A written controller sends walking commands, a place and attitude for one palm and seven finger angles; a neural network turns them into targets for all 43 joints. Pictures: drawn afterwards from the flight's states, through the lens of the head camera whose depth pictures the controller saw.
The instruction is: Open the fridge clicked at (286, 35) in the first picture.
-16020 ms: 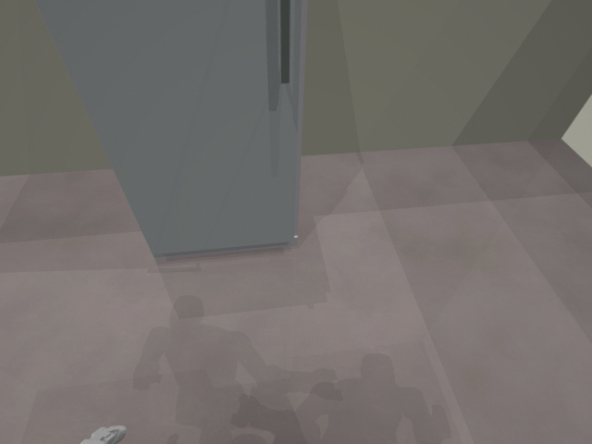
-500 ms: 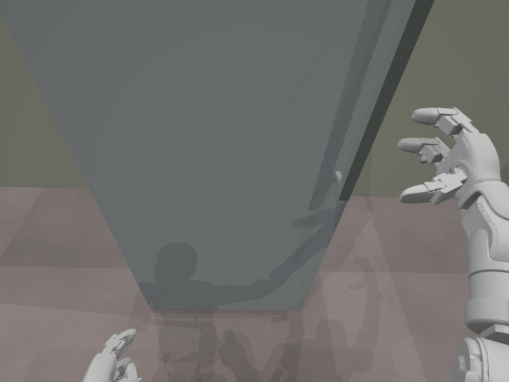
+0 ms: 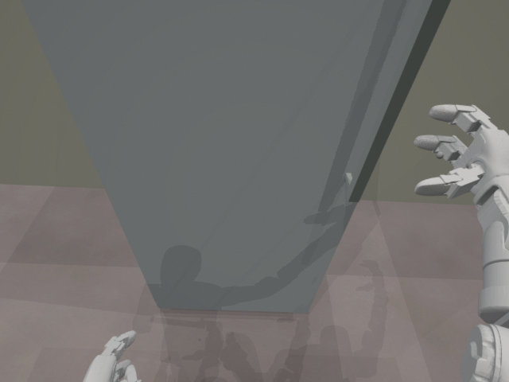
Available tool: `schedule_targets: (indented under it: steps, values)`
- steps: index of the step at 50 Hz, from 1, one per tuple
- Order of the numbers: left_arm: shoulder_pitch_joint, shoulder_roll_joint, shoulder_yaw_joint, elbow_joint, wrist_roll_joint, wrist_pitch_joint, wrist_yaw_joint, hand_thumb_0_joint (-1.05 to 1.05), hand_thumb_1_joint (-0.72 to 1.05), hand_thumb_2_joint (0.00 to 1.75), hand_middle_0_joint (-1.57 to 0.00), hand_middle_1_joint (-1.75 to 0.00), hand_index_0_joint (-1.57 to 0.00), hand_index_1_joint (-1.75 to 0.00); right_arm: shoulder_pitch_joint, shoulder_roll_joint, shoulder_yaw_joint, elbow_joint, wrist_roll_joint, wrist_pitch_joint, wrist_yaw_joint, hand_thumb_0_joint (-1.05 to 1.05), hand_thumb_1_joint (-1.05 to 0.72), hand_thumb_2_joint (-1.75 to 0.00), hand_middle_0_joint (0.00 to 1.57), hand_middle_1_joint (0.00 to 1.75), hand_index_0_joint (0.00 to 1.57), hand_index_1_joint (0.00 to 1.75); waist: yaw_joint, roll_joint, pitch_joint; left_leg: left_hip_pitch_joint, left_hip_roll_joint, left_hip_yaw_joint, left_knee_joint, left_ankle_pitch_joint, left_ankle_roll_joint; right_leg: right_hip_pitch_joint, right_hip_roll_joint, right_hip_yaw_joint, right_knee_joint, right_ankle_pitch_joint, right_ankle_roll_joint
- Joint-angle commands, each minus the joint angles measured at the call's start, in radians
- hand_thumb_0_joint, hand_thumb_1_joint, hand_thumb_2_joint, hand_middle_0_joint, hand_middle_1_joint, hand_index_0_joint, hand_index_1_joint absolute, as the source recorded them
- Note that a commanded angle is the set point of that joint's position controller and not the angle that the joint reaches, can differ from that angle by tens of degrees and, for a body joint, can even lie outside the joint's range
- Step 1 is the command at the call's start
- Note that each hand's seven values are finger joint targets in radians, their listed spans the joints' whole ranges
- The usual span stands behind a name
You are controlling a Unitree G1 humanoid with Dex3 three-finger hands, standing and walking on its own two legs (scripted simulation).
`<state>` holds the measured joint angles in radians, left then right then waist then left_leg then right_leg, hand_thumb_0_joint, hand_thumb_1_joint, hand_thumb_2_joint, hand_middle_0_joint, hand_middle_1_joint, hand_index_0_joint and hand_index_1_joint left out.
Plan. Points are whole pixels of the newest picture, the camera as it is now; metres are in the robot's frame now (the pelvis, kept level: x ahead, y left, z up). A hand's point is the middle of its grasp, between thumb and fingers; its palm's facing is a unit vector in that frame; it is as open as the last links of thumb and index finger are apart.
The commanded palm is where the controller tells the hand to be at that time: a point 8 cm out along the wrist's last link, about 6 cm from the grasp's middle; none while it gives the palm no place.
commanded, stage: move the hooked fingers beside the handle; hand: right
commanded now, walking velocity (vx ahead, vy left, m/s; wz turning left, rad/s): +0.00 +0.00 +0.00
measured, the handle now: (392, 85) +0.48 -0.15 +0.26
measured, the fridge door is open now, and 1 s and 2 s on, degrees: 0 0 0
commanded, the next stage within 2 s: feel for the door with the fingertips in 0.20 s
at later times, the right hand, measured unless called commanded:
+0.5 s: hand (418, 152) +0.41 -0.20 +0.19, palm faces -0.03 +1.00 -0.01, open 14.0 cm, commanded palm +0.39 -0.25 +0.20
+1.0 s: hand (405, 147) +0.42 -0.18 +0.20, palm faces +0.00 +1.00 -0.01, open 14.0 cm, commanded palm +0.40 -0.23 +0.20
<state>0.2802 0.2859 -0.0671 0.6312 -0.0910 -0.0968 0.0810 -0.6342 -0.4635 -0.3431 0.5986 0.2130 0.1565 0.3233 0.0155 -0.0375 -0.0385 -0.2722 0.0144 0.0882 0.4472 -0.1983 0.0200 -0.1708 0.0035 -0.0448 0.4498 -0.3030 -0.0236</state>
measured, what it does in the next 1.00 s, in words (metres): stands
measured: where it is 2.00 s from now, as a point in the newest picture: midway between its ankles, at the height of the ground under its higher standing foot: outside the picture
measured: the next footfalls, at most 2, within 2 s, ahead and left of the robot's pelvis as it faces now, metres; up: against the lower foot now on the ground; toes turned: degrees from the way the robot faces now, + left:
none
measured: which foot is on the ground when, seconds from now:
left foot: down 0.00-1.00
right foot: down 0.00-1.00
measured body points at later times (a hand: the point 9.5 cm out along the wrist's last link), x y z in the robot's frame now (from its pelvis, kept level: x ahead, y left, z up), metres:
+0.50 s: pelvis +0.00 -0.01 +0.00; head +0.01 +0.01 +0.45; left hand +0.13 +0.24 -0.10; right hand +0.41 -0.26 +0.20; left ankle +0.02 +0.11 -0.74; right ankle -0.04 -0.10 -0.74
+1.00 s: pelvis +0.00 -0.01 +0.00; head +0.01 +0.01 +0.45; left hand +0.16 +0.23 -0.10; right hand +0.41 -0.24 +0.20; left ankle +0.02 +0.11 -0.74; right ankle -0.04 -0.10 -0.74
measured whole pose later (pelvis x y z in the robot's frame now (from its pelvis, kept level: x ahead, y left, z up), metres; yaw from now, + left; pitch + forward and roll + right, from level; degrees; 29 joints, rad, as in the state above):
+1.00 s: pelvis +0.00 -0.01 +0.00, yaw +0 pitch +2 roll +0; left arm 0.23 0.26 -0.07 0.63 -0.08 -0.08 0.08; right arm -0.69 -0.35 -0.25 0.56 0.19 0.20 0.20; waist 0.01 -0.04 -0.03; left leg -0.28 0.02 0.09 0.45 -0.20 0.01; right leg -0.17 0.01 -0.04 0.45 -0.30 -0.03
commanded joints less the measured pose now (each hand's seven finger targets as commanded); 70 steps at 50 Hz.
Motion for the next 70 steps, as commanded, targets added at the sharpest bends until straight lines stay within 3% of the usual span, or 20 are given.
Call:
schedule_targets:
  steps: [1, 6, 11, 14, 19, 23, 27, 30, 32, 35, 37, 41, 44, 47, 54, 57, 61, 62, 65, 70]
  values:
    - [-0.078, 0.131, 0.053, -0.142, -0.001, -0.051, 0.017, 0.00, 0.90, 0.90, -0.20, -0.30, -0.20, -0.30, -0.465, -0.231, -0.012, -0.187, 0.017, -0.049, 0.026, 0.00, 0.50, -0.30, 0.30, 1.20, 0.30, 1.20, 0.017, -0.016, -0.234, 0.142, 0.018, -0.065, -0.027, 0.229, 0.020, -0.008, -0.013, 0.049, -0.044, 0.250, -0.014]
    - [-0.074, 0.128, 0.053, -0.137, 0.004, -0.064, 0.021, 0.00, 0.90, 0.90, -0.20, -0.30, -0.20, -0.30, -0.564, -0.231, -0.007, -0.262, 0.038, -0.102, 0.023, 0.00, 0.50, -0.30, 0.30, 1.20, 0.30, 1.20, 0.026, -0.013, -0.318, 0.154, 0.012, -0.064, -0.021, 0.237, 0.020, 0.041, -0.013, 0.061, -0.033, 0.276, -0.014]
    - [-0.062, 0.128, 0.047, -0.117, 0.007, -0.067, 0.018, 0.00, 0.90, 0.90, -0.20, -0.30, -0.20, -0.30, -0.549, -0.256, -0.033, -0.167, 0.015, -0.101, -0.013, 0.00, 0.50, -0.30, 0.30, 1.20, 0.30, 1.20, 0.011, -0.024, -0.266, 0.144, 0.014, -0.056, -0.023, 0.208, 0.024, 0.006, -0.012, 0.071, -0.052, 0.261, -0.006]
    - [-0.056, 0.134, 0.052, -0.122, 0.009, -0.058, 0.009, 0.00, 0.90, 0.90, -0.20, -0.30, -0.20, -0.30, -0.449, -0.265, -0.050, -0.117, 0.003, -0.083, -0.022, 0.00, 0.50, -0.30, 0.30, 1.20, 0.30, 1.20, -0.010, 0.020, -0.265, 0.166, 0.016, -0.055, -0.015, 0.244, 0.024, -0.014, -0.018, 0.060, -0.049, 0.294, -0.007]
    - [-0.064, 0.132, 0.057, -0.144, 0.008, -0.053, 0.003, 0.00, 0.90, 0.90, -0.20, -0.30, -0.20, -0.30, -0.446, -0.217, -0.023, -0.160, 0.014, -0.083, -0.017, 0.00, 0.50, -0.30, 0.30, 1.20, 0.30, 1.20, -0.007, 0.069, -0.295, 0.183, 0.016, -0.057, -0.002, 0.280, 0.022, -0.010, -0.023, 0.056, -0.043, 0.315, -0.011]
    - [-0.072, 0.119, 0.054, -0.147, 0.007, -0.060, 0.002, 0.00, 0.90, 0.90, -0.20, -0.30, -0.20, -0.30, -0.515, -0.182, -0.001, -0.269, 0.022, -0.101, -0.024, 0.00, 0.50, -0.30, 0.30, 1.20, 0.30, 1.20, 0.003, -0.002, -0.315, 0.171, 0.013, -0.058, -0.002, 0.293, 0.023, 0.033, -0.020, 0.058, -0.039, 0.339, -0.006]
    - [-0.073, 0.117, 0.055, -0.135, 0.009, -0.059, 0.002, 0.00, 0.90, 0.90, -0.20, -0.30, -0.20, -0.30, -0.501, -0.180, -0.014, -0.286, 0.020, -0.090, -0.049, 0.00, 0.50, -0.30, 0.30, 1.20, 0.30, 1.20, 0.001, 0.004, -0.296, 0.170, 0.010, -0.054, -0.007, 0.287, 0.023, 0.032, -0.020, 0.059, -0.042, 0.337, -0.004]
    - [-0.089, 0.109, 0.055, -0.136, 0.010, -0.060, -0.001, 0.00, 0.90, 0.90, -0.20, -0.30, -0.20, -0.30, -0.502, -0.122, 0.029, -0.330, 0.015, -0.072, -0.065, 0.00, 0.50, -0.30, 0.30, 1.20, 0.30, 1.20, 0.003, -0.034, -0.297, 0.159, 0.011, -0.053, -0.006, 0.293, 0.024, 0.055, -0.021, 0.057, -0.040, 0.360, -0.002]
    - [-0.092, 0.105, 0.056, -0.135, 0.011, -0.061, -0.004, 0.00, 0.90, 0.90, -0.20, -0.30, -0.20, -0.30, -0.479, -0.089, 0.046, -0.339, 0.013, -0.059, -0.077, 0.00, 0.50, -0.30, 0.30, 1.20, 0.30, 1.20, 0.000, -0.030, -0.303, 0.154, 0.010, -0.046, -0.001, 0.299, 0.025, 0.066, -0.022, 0.063, -0.039, 0.385, 0.006]
    - [-0.098, 0.107, 0.058, -0.136, 0.014, -0.054, -0.007, 0.00, 0.90, 0.90, -0.20, -0.30, -0.20, -0.30, -0.443, -0.116, 0.010, -0.360, 0.012, -0.044, -0.094, 0.00, 0.50, -0.30, 0.30, 1.20, 0.30, 1.20, -0.014, 0.033, -0.327, 0.193, 0.010, -0.044, 0.007, 0.344, 0.023, 0.061, -0.025, 0.062, -0.037, 0.425, 0.006]
    - [-0.103, 0.104, 0.056, -0.134, 0.014, -0.047, -0.006, 0.00, 0.90, 0.90, -0.20, -0.30, -0.20, -0.30, -0.436, -0.114, 0.004, -0.342, 0.012, -0.030, -0.104, 0.00, 0.50, -0.30, 0.30, 1.20, 0.30, 1.20, -0.013, 0.055, -0.298, 0.191, 0.010, -0.044, 0.005, 0.340, 0.021, 0.041, -0.023, 0.057, -0.040, 0.405, 0.005]
    - [-0.111, 0.099, 0.052, -0.128, 0.012, -0.035, -0.004, 0.00, 0.90, 0.90, -0.20, -0.30, -0.20, -0.30, -0.496, -0.063, 0.063, -0.328, -0.004, -0.016, -0.122, 0.00, 0.50, -0.30, 0.30, 1.20, 0.30, 1.20, 0.006, 0.011, -0.250, 0.143, 0.011, -0.044, -0.004, 0.284, 0.021, 0.040, -0.022, 0.060, -0.047, 0.358, 0.005]
    - [-0.105, 0.107, 0.054, -0.127, 0.016, -0.022, 0.002, 0.00, 0.90, 0.90, -0.20, -0.30, -0.20, -0.30, -0.471, -0.139, 0.002, -0.284, -0.011, -0.014, -0.129, 0.00, 0.50, -0.30, 0.30, 1.20, 0.30, 1.20, -0.008, 0.054, -0.274, 0.171, 0.013, -0.052, -0.007, 0.288, 0.021, 0.029, -0.021, 0.056, -0.043, 0.345, -0.002]
    - [-0.100, 0.100, 0.049, -0.121, 0.012, -0.021, 0.012, 0.00, 0.90, 0.90, -0.20, -0.30, -0.20, -0.30, -0.572, -0.103, 0.048, -0.269, -0.010, -0.029, -0.122, 0.00, 0.50, -0.30, 0.30, 1.20, 0.30, 1.20, 0.021, 0.031, -0.276, 0.158, 0.013, -0.053, -0.009, 0.287, 0.019, 0.034, -0.017, 0.056, -0.043, 0.330, -0.003]
    - [-0.063, 0.110, 0.052, -0.097, 0.013, -0.027, 0.017, 0.00, 0.90, 0.90, -0.20, -0.30, -0.20, -0.30, -0.642, -0.111, 0.065, -0.153, -0.013, -0.074, -0.099, 0.00, 0.50, -0.30, 0.30, 1.20, 0.30, 1.20, 0.036, 0.023, -0.288, 0.139, 0.012, -0.055, -0.015, 0.270, 0.023, 0.037, -0.018, 0.060, -0.037, 0.316, -0.006]
    - [-0.056, 0.108, 0.053, -0.100, 0.014, -0.037, 0.013, 0.00, 0.90, 0.90, -0.20, -0.30, -0.20, -0.30, -0.655, -0.104, 0.064, -0.157, -0.013, -0.092, -0.096, 0.00, 0.50, -0.30, 0.30, 1.20, 0.30, 1.20, 0.028, -0.025, -0.327, 0.152, 0.012, -0.056, -0.002, 0.299, 0.027, 0.054, -0.015, 0.063, -0.033, 0.357, -0.001]
    - [-0.038, 0.118, 0.058, -0.097, 0.016, -0.032, 0.007, 0.00, 0.90, 0.90, -0.20, -0.30, -0.20, -0.30, -0.587, -0.169, -0.006, -0.105, -0.008, -0.104, -0.097, 0.00, 0.50, -0.30, 0.30, 1.20, 0.30, 1.20, 0.008, 0.048, -0.327, 0.194, 0.011, -0.058, -0.002, 0.320, 0.022, 0.007, -0.017, 0.053, -0.040, 0.348, -0.006]
    - [-0.036, 0.116, 0.058, -0.097, 0.016, -0.032, 0.006, 0.00, 0.90, 0.90, -0.20, -0.30, -0.20, -0.30, -0.606, -0.141, 0.019, -0.104, -0.009, -0.107, -0.097, 0.00, 0.50, -0.30, 0.30, 1.20, 0.30, 1.20, 0.015, 0.036, -0.314, 0.186, 0.013, -0.055, -0.001, 0.318, 0.023, 0.004, -0.017, 0.054, -0.044, 0.348, -0.005]
    - [-0.024, 0.124, 0.063, -0.095, 0.015, -0.028, 0.004, 0.00, 0.90, 0.90, -0.20, -0.30, -0.20, -0.30, -0.592, -0.173, -0.004, -0.077, -0.019, -0.112, -0.103, 0.00, 0.50, -0.30, 0.30, 1.20, 0.30, 1.20, 0.014, 0.056, -0.282, 0.174, 0.011, -0.058, -0.009, 0.301, 0.021, -0.013, -0.022, 0.049, -0.047, 0.328, -0.012]
    - [-0.017, 0.122, 0.067, -0.100, 0.014, -0.032, 0.002, 0.00, 0.90, 0.90, -0.20, -0.30, -0.20, -0.30, -0.626, -0.172, 0.007, -0.121, -0.024, -0.130, -0.098, 0.00, 0.50, -0.30, 0.30, 1.20, 0.30, 1.20, 0.017, 0.007, -0.316, 0.180, 0.010, -0.065, -0.011, 0.293, 0.023, 0.013, -0.020, 0.047, -0.047, 0.326, -0.014]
